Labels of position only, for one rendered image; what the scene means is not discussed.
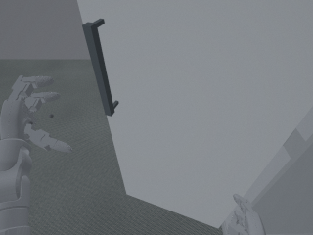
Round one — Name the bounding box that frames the right robot hand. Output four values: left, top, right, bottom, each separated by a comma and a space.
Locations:
228, 193, 266, 235

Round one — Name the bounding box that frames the fridge door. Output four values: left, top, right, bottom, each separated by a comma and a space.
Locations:
77, 0, 313, 229

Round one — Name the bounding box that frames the robot left forearm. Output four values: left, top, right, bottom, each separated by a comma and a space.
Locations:
0, 138, 32, 235

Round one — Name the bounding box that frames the handle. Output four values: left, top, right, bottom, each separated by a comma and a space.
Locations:
82, 19, 119, 117

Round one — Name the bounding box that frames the left robot hand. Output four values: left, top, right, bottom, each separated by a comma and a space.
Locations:
0, 75, 72, 153

